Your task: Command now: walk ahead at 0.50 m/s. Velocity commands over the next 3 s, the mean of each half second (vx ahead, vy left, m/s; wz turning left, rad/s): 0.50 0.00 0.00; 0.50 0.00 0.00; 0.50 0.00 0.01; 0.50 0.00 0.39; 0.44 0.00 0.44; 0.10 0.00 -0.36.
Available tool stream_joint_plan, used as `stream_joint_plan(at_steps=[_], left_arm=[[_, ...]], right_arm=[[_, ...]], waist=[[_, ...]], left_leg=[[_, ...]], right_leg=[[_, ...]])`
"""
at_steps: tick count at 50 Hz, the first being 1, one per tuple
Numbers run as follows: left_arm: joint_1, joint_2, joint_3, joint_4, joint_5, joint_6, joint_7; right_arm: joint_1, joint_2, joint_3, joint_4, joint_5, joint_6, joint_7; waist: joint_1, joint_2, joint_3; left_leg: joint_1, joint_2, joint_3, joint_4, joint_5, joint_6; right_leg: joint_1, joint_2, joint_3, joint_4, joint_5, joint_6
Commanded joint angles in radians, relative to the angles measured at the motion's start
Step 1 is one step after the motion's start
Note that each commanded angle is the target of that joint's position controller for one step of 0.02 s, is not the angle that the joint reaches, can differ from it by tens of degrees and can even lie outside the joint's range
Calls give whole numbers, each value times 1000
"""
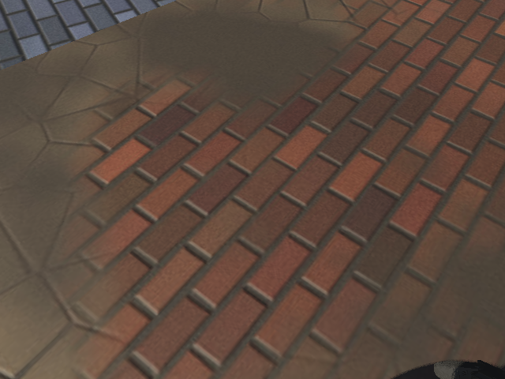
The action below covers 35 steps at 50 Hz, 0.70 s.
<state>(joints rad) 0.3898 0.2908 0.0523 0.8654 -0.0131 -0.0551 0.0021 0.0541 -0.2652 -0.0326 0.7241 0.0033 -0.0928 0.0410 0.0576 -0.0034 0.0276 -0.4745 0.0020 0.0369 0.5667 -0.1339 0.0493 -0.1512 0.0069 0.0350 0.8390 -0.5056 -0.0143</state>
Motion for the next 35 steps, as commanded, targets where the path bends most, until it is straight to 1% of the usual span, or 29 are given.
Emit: stream_joint_plan(at_steps=[1,2,3,4,5,6,7,9,10,12,14,17,18,20,21,22,23,24,25,26,27,28,29,30,31,32,33,35], left_arm=[[-58,140,22,-112,-26,-50,-8],[-101,132,22,-119,-14,-50,-4],[-109,120,26,-116,-1,-41,-1],[-76,100,25,-111,-1,-31,-1],[-56,82,22,-101,0,-21,0],[-56,71,21,-100,2,-13,2],[-78,67,21,-106,4,-8,5],[-150,61,19,-129,11,-7,7],[-180,54,17,-136,13,-10,5],[-245,38,11,-149,11,-17,-3],[-317,27,4,-166,6,-23,-12],[-402,31,1,-196,-2,-30,-27],[-422,35,1,-206,-3,-33,-33],[-432,50,4,-218,-3,-38,-44],[-414,60,7,-216,-2,-40,-46],[-369,77,15,-205,-1,-42,-46],[-266,103,31,-174,3,-43,-42],[-101,156,56,-125,7,-42,-33],[38,257,79,-105,27,-38,-24],[72,229,73,-86,6,-32,-27],[22,163,49,-96,0,-31,-27],[-48,134,39,-109,4,-30,-23],[-112,112,31,-113,11,-30,-25],[-154,77,21,-118,19,-35,-28],[-173,81,21,-117,24,-39,-29],[-177,79,22,-113,20,-45,-31],[-172,84,24,-103,16,-51,-31],[-154,106,30,-83,15,-55,-24]], right_arm=[[280,-170,-53,20,11,7,-13],[216,-147,-45,12,3,8,-13],[176,-116,-36,6,-8,5,-9],[158,-115,-35,7,-15,1,-8],[152,-110,-36,11,-10,-6,-6],[157,-114,-38,20,-7,-12,-7],[163,-126,-42,29,-7,-16,-10],[192,-145,-47,49,-6,-15,-19],[206,-149,-48,58,-4,-12,-24],[230,-157,-48,72,0,-6,-30],[266,-170,-50,91,7,-2,-35],[322,-181,-53,124,13,11,-38],[333,-183,-55,134,15,17,-39],[334,-191,-60,146,19,28,-44],[328,-197,-63,149,20,32,-46],[313,-205,-65,149,20,37,-49],[292,-204,-64,147,21,42,-50],[295,-172,-51,139,11,45,-53],[376,-84,-20,106,-5,32,-48],[407,-46,-6,122,2,10,-42],[331,-152,-33,107,27,-9,-34],[246,-164,-35,82,41,-18,-30],[205,-153,-35,74,31,-19,-33],[198,-146,-42,79,14,-8,-38],[230,-127,-41,85,13,3,-38],[248,-109,-38,94,11,13,-39],[248,-97,-37,94,9,22,-41],[190,-92,-37,75,2,30,-46]], waist=[[-151,135,-187],[-123,75,-112],[-91,64,-62],[-60,109,-65],[-48,107,-61],[-40,101,-54],[-38,86,-40],[-53,65,-15],[-62,59,-11],[-84,60,1],[-112,58,17],[-141,57,42],[-143,59,48],[-130,69,47],[-115,77,34],[-85,88,6],[-24,84,-57],[42,56,-175],[45,-125,-346],[41,-286,-433],[54,-188,-311],[37,-133,-193],[7,-66,-109],[-25,-56,-66],[-54,-95,-61],[-65,-90,-57],[-74,-83,-47],[-70,-55,-17]], left_leg=[[671,331,-545,-266,-191,203],[532,292,-452,-298,-115,187],[425,251,-378,-337,-40,171],[360,243,-347,-365,2,180],[324,230,-314,-390,45,189],[302,224,-277,-408,82,195],[291,218,-248,-424,111,197],[307,215,-206,-439,179,196],[319,205,-180,-441,194,186],[326,181,-132,-446,194,163],[343,177,-110,-449,165,153],[423,213,-119,-424,146,152],[459,229,-125,-409,155,149],[519,258,-137,-367,206,135],[539,265,-139,-339,258,126],[547,259,-130,-285,379,114],[531,224,-97,-162,533,93],[432,169,-55,43,524,62],[80,53,-1,426,184,-2],[-164,-65,-83,656,-427,-31],[-273,2,-157,746,-418,-14],[-297,52,-128,730,-333,-1],[-268,93,-105,665,-251,-4],[-216,125,-109,603,-192,-6],[-157,137,-112,579,-161,-15],[-128,143,-109,554,-149,-25],[-126,146,-103,526,-129,-35],[-178,150,-98,436,-48,-54]], right_leg=[[-631,-56,61,430,35,-26],[-599,-95,37,378,118,-23],[-548,-124,37,326,179,-21],[-486,-139,42,304,213,-12],[-456,-145,38,284,225,-2],[-453,-148,33,260,246,7],[-471,-151,29,228,279,15],[-525,-156,27,124,378,30],[-532,-153,24,61,435,32],[-510,-137,7,-69,538,30],[-483,-115,-13,-174,602,27],[-494,-97,-17,-261,596,17],[-503,-93,-14,-282,572,8],[-496,-84,-12,-317,503,-16],[-460,-75,-19,-329,466,-29],[-383,-53,-39,-341,433,-45],[-230,-20,-72,-371,438,-69],[27,-43,-50,-349,468,-106],[436,-295,308,-332,434,-234],[572,-407,670,-491,266,-330],[485,-378,605,-528,158,-284],[348,-341,469,-547,180,-247],[204,-300,369,-584,258,-230],[108,-261,298,-619,329,-209],[43,-254,267,-647,373,-217],[8,-243,236,-672,415,-225],[-15,-237,200,-689,452,-230],[-19,-229,149,-715,509,-234]])
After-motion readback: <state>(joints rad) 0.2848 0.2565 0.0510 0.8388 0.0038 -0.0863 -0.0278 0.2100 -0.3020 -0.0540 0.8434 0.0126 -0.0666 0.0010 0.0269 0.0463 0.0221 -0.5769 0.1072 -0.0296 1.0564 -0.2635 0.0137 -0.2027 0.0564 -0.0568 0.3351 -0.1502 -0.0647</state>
